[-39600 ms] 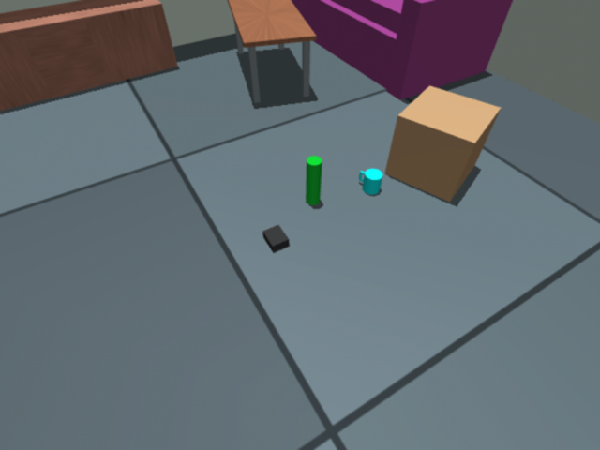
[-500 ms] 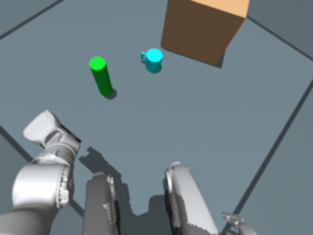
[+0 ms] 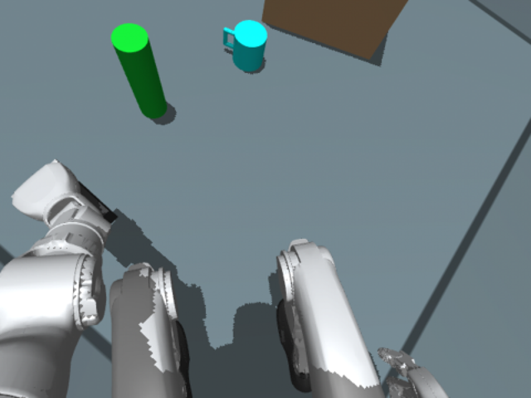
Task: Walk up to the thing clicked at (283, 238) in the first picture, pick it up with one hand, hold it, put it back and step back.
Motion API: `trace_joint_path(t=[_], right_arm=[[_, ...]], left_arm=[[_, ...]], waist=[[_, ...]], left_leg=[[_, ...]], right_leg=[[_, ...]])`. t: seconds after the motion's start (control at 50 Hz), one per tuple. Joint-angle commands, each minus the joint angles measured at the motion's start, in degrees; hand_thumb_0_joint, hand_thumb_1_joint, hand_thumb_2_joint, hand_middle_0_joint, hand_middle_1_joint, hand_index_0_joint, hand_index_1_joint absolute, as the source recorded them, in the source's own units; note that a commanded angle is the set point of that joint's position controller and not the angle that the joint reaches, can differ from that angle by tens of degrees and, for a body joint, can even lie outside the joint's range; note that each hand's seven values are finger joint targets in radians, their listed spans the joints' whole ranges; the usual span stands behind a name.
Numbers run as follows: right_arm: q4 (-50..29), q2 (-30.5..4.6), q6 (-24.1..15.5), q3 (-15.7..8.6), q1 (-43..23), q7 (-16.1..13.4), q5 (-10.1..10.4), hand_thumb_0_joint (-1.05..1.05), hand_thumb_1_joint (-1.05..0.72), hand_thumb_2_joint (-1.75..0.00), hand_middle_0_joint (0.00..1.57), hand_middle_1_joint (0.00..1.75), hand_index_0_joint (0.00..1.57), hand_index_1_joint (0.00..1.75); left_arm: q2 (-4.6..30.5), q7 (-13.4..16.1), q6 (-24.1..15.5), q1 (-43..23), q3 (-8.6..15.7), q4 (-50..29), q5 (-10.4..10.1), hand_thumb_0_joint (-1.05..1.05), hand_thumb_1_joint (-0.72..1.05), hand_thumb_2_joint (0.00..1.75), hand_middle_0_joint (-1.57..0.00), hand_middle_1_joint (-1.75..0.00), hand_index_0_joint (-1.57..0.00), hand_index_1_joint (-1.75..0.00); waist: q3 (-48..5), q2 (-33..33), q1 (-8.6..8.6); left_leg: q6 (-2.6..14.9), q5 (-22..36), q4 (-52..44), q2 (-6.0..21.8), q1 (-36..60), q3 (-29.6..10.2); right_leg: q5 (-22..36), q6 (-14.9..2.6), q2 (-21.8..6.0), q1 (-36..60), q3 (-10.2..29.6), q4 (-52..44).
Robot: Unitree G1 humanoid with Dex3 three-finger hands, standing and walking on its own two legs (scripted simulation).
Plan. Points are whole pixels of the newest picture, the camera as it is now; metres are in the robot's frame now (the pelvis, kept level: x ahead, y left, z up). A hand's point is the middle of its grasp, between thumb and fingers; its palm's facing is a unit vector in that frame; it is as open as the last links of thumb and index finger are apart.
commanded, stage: crouch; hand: left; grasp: from above
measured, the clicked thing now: (75, 212) +0.43 +0.27 -0.18
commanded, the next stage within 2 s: lower in 0.58 s
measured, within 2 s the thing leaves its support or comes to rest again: neither
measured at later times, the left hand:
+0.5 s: hand (87, 210) +0.44 +0.26 -0.22, palm faces -0.30 -0.31 -0.90, open 12.5 cm
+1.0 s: hand (96, 215) +0.45 +0.27 -0.27, palm faces -0.33 -0.31 -0.89, open 12.5 cm
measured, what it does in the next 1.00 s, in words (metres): lowers itself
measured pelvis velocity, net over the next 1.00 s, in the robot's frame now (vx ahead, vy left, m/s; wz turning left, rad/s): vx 0.00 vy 0.00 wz -0.06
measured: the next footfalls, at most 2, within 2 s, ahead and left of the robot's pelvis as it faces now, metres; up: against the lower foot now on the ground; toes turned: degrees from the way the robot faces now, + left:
none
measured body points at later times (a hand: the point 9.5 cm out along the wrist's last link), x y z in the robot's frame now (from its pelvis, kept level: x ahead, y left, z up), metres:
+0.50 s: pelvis +0.00 +0.00 -0.07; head +0.23 +0.02 +0.32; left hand +0.46 +0.28 -0.17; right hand +0.01 -0.26 -0.19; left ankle +0.08 +0.14 -0.37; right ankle +0.09 -0.14 -0.37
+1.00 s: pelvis +0.00 +0.00 -0.09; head +0.25 +0.04 +0.28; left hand +0.46 +0.28 -0.22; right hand +0.01 -0.26 -0.19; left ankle +0.08 +0.14 -0.37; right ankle +0.09 -0.14 -0.37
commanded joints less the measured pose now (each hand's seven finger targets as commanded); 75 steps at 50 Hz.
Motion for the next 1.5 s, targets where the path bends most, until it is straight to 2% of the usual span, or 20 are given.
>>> trace_joint_path(t=[0.0, 0.26, 0.32, 0.44, 0.56, 0.6, 0.64, 0.78, 0.8, 0.82, 0.84, 0.86, 0.88, 1.06, 1.16, 1.18, 1.22, 1.3, 1.36, 1.48], right_arm=[[-0.3, -11.8, -1.3, -2.9, 11.1, 0.2, -0.5, 0.0, -0.9, -0.9, 0.2, 0.3, 0.2, 0.3], [0.7, -13.3, -2.3, -2.2, 12.1, 2.4, -2.2, 0.0, -0.9, -0.9, 0.2, 0.3, 0.2, 0.3], [1.1, -13.1, -2.4, -1.9, 13.0, 3.0, -2.5, 0.0, -0.9, -0.9, 0.2, 0.3, 0.2, 0.3], [1.4, -13.7, -2.5, -1.6, 14.3, 4.1, -2.8, 0.0, -0.91, -0.9, 0.2, 0.3, 0.2, 0.3], [1.6, -13.9, -2.7, -0.9, 14.9, 5.1, -3.3, 0.0, -0.91, -0.91, 0.2, 0.3, 0.2, 0.3], [1.6, -14.4, -2.9, -1.0, 14.7, 5.4, -3.3, 0.0, -0.91, -0.9, 0.2, 0.3, 0.2, 0.3], [1.8, -14.1, -3.0, -0.7, 14.5, 5.7, -3.5, 0.0, -0.91, -0.91, 0.2, 0.3, 0.2, 0.3], [2.0, -15.0, -3.2, -0.3, 15.0, 6.4, -3.9, 0.0, -0.91, -0.91, 0.2, 0.3, 0.2, 0.3], [1.9, -14.7, -3.3, 0.1, 15.3, 6.7, -4.4, 0.0, -0.92, -0.91, 0.2, 0.3, 0.2, 0.3], [1.9, -15.8, -3.6, -0.2, 15.5, 6.7, -4.1, 0.0, -0.92, -0.91, 0.2, 0.3, 0.2, 0.3], [2.0, -15.5, -3.8, 0.3, 15.4, 6.9, -4.6, 0.0, -0.92, -0.91, 0.2, 0.3, 0.2, 0.3], [2.1, -15.8, -4.0, 0.4, 15.0, 7.0, -4.6, 0.0, -0.92, -0.91, 0.2, 0.3, 0.2, 0.3], [2.3, -15.7, -4.3, 0.5, 15.2, 7.2, -4.9, 0.0, -0.92, -0.91, 0.2, 0.3, 0.2, 0.3], [1.1, -16.8, -4.3, 1.4, 14.8, 8.3, -5.2, 0.0, -0.91, -0.91, 0.2, 0.3, 0.2, 0.3], [1.6, -17.1, -4.5, 2.6, 15.1, 9.2, -6.1, 0.0, -0.91, -0.9, 0.2, 0.3, 0.2, 0.3], [1.7, -18.1, -4.8, 2.4, 15.0, 9.2, -5.9, 0.0, -0.91, -0.9, 0.2, 0.3, 0.2, 0.3], [1.1, -17.9, -4.7, 2.8, 15.1, 9.6, -5.8, 0.0, -0.91, -0.9, 0.2, 0.3, 0.2, 0.3], [1.1, -18.5, -5.6, 4.3, 14.8, 10.4, -6.8, 0.0, -0.91, -0.9, 0.2, 0.3, 0.2, 0.3], [1.4, -19.5, -6.4, 4.6, 14.6, 10.7, -6.7, 0.0, -0.91, -0.9, 0.2, 0.3, 0.2, 0.3], [-0.4, -19.7, -6.3, 6.1, 13.0, 11.5, -6.7, 0.0, -0.91, -0.9, 0.2, 0.3, 0.2, 0.3]], left_arm=[[14.0, 2.9, -1.1, -23.1, -0.4, -5.7, 2.8, 0.0, 0.24, 0.81, -0.82, -0.67, -0.8, -0.69], [18.7, 4.1, -3.8, -24.6, 2.5, 0.0, 4.2, 0.0, 0.35, 0.81, -0.89, -0.66, -0.87, -0.68], [18.8, 3.4, -4.5, -25.9, 2.2, -0.2, 4.5, 0.0, 0.35, 0.84, -0.9, -0.67, -0.87, -0.7], [20.4, 4.4, -5.5, -24.1, 4.0, 0.9, 4.6, 0.0, 0.37, 0.88, -0.93, -0.67, -0.9, -0.71], [21.1, 4.7, -6.5, -24.3, 4.2, 2.0, 5.7, 0.0, 0.38, 0.93, -0.95, -0.68, -0.91, -0.73], [22.7, 5.2, -6.7, -23.7, 5.6, 0.8, 5.4, 0.0, 0.4, 0.92, -0.96, -0.67, -0.92, -0.71], [20.7, 5.2, -6.6, -23.4, 4.2, 2.4, 5.7, 0.0, 0.38, 0.93, -0.96, -0.66, -0.91, -0.71], [21.6, 6.4, -7.6, -23.4, 5.1, 5.2, 5.8, 0.0, 0.3, 0.96, -0.93, -0.65, -0.87, -0.72], [21.3, 6.3, -7.9, -24.4, 4.4, 6.7, 6.1, 0.0, 0.29, 0.97, -0.93, -0.67, -0.87, -0.73], [24.1, 6.8, -8.4, -24.8, 6.1, 4.9, 6.4, 0.0, 0.29, 0.98, -0.92, -0.67, -0.86, -0.74], [23.5, 7.0, -8.3, -24.3, 5.6, 7.2, 6.5, 0.0, 0.32, 0.98, -0.94, -0.67, -0.88, -0.74], [24.1, 7.1, -8.7, -23.8, 5.6, 6.8, 6.6, 0.0, 0.31, 0.95, -0.94, -0.66, -0.88, -0.72], [24.2, 7.4, -9.0, -24.8, 5.6, 7.1, 7.0, 0.0, 0.33, 0.96, -0.95, -0.66, -0.89, -0.72], [26.8, 10.2, -10.6, -23.3, 8.0, 5.2, 7.3, 0.0, 0.34, 1.02, -0.96, -0.69, -0.89, -0.76], [26.4, 10.9, -10.4, -22.9, 6.6, 9.5, 7.3, 0.0, 0.38, 0.98, -0.97, -0.67, -0.92, -0.72], [28.8, 11.7, -10.7, -22.5, 8.2, 8.3, 7.1, 0.0, 0.36, 0.97, -0.97, -0.64, -0.9, -0.7], [28.6, 12.5, -10.9, -20.8, 9.5, 9.1, 6.7, 0.0, 0.37, 0.96, -0.98, -0.65, -0.92, -0.71], [28.7, 13.0, -11.0, -23.9, 7.2, 11.9, 6.8, 0.0, 0.41, 0.96, -0.98, -0.67, -0.93, -0.72], [32.0, 14.2, -11.6, -21.8, 9.5, 12.1, 6.6, 0.0, 0.45, 0.93, -1.02, -0.64, -0.97, -0.69], [31.3, 14.6, -12.8, -22.0, 7.7, 13.3, 6.9, 0.0, 0.46, 0.94, -1.02, -0.63, -0.97, -0.68]], waist=[[-37.1, 11.3, -1.71], [-35.2, 11.7, -2.41], [-34.1, 11.4, -3.43], [-35.7, 11.1, -2.66], [-33.8, 11.1, -3.86], [-34.2, 12.5, -2.65], [-32.8, 12.9, -3.89], [-30.7, 11.3, -4.54], [-29.9, 9.9, -5.85], [-31.3, 10.8, -5.03], [-29.6, 10.3, -5.84], [-29.7, 11.9, -5.02], [-29.5, 12.4, -6.07], [-31.3, 17.2, -5.63], [-27.5, 14.6, -8.18], [-28.5, 15.6, -7.08], [-29.3, 15.3, -6.72], [-25.5, 15.3, -9.98], [-25.5, 15.9, -9.04], [-24.4, 18.4, -10.05]], left_leg=[[3.17, 8.2, -9.6, -1.0, 25.5, 6.5], [3.51, 5.7, -3.9, -1.5, 18.5, 6.5], [3.68, 6.4, -2.3, -1.6, 18.0, 6.5], [3.72, 7.7, -0.6, -1.6, 16.2, 6.6], [3.9, 7.5, 1.3, -1.7, 14.8, 6.3], [3.7, 7.6, 1.1, -1.8, 15.7, 6.1], [3.52, 8.1, 1.4, -1.6, 16.7, 5.9], [3.86, 8.1, 3.1, -1.4, 13.4, 5.1], [4.09, 8.0, 4.3, -1.4, 12.4, 5.1], [4.12, 8.4, 4.2, -1.5, 12.8, 4.9], [4.15, 8.3, 4.7, -1.6, 12.4, 4.9], [3.98, 8.2, 4.6, -1.5, 13.1, 5.0], [3.88, 7.6, 4.7, -1.5, 13.8, 4.6], [3.26, 9.9, 4.9, -0.9, 17.1, 3.9], [3.64, 10.4, 6.7, -0.7, 15.1, 3.5], [3.7, 10.3, 6.3, -0.6, 15.8, 3.2], [3.62, 10.5, 5.7, -0.6, 15.5, 3.2], [3.61, 10.0, 7.1, -0.4, 15.1, 2.6], [3.61, 10.5, 7.3, -0.3, 16.0, 2.2], [3.14, 11.0, 7.1, 0.1, 16.5, 1.4]], right_leg=[[10.5, -4.33, 1.3, 16.8, -6.3, -12.0], [7.4, -4.27, 1.6, 11.6, -7.2, -6.5], [8.2, -4.2, 1.6, 11.1, -7.4, -5.4], [9.9, -4.02, 2.0, 12.8, -7.8, -4.0], [10.1, -3.85, 2.3, 11.8, -8.2, -3.0], [9.7, -4.08, 2.2, 10.8, -8.5, -2.3], [10.4, -4.24, 2.3, 9.5, -9.0, -1.7], [11.0, -3.9, 2.6, 10.0, -9.2, -1.3], [11.4, -3.64, 2.6, 10.5, -9.1, -1.4], [11.5, -3.66, 2.6, 11.0, -9.2, -1.1], [11.4, -3.62, 2.5, 10.3, -9.3, -0.9], [11.2, -3.78, 2.7, 9.9, -9.4, -0.5], [10.7, -3.81, 2.6, 9.6, -9.9, -0.4], [13.2, -4.25, 3.0, 10.0, -11.3, 1.2], [14.8, -3.67, 3.2, 10.9, -11.5, 0.8], [14.7, -3.64, 3.3, 11.3, -11.7, 0.8], [14.8, -3.71, 3.4, 13.6, -11.6, 0.3], [14.8, -3.63, 3.5, 11.6, -12.3, 0.8], [15.3, -3.46, 3.5, 12.9, -12.9, 0.6], [16.1, -3.84, 4.0, 12.8, -13.7, 1.6]])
